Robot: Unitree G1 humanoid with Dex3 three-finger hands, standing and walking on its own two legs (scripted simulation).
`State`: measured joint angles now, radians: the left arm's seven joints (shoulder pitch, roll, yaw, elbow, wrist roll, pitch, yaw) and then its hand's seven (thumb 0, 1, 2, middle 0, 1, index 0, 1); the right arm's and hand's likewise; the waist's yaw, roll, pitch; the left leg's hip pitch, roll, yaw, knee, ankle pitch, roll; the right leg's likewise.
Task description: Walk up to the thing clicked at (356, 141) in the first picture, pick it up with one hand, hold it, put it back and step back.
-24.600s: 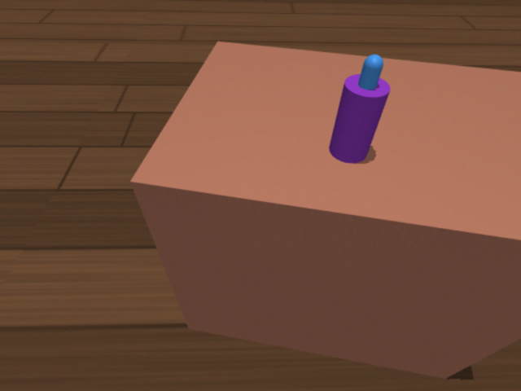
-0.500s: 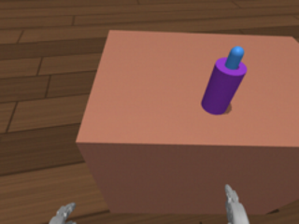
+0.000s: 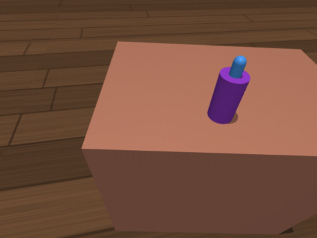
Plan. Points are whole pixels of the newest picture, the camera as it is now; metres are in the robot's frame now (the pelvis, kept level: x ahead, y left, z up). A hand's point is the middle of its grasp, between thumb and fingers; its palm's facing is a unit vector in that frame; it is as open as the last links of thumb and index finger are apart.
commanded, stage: home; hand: right
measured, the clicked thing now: (229, 89) +0.50 -0.20 +0.13
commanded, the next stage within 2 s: stand in 1.20 s
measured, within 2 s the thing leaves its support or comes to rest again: neither
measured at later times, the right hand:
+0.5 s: hand out of the picture +0.05 -0.26 -0.15, palm faces -0.07 +0.93 -0.36, open 17.5 cm
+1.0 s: hand out of the picture +0.07 -0.25 -0.15, palm faces -0.05 +0.93 -0.36, open 17.4 cm
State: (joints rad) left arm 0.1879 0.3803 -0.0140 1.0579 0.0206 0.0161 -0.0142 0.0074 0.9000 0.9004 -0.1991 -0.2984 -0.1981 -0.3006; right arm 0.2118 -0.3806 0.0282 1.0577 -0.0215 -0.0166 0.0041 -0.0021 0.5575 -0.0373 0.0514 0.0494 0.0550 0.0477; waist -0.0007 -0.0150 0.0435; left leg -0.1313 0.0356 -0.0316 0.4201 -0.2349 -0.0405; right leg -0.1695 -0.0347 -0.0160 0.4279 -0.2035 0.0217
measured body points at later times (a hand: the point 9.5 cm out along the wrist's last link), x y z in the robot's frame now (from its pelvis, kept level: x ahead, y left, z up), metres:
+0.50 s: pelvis -0.01 +0.00 +0.00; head -0.01 +0.00 +0.45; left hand +0.04 +0.30 -0.13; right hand +0.05 -0.31 -0.13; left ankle +0.00 +0.15 -0.74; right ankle +0.02 -0.13 -0.74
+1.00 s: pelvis +0.00 +0.00 +0.00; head +0.01 +0.00 +0.45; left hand +0.07 +0.30 -0.13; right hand +0.08 -0.30 -0.12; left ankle +0.00 +0.15 -0.74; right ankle +0.02 -0.13 -0.74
